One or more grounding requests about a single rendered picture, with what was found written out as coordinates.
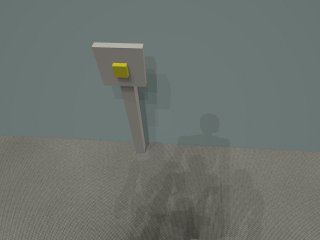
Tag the panel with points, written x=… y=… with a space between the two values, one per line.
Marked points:
x=133 y=55

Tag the button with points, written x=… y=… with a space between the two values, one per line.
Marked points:
x=120 y=70

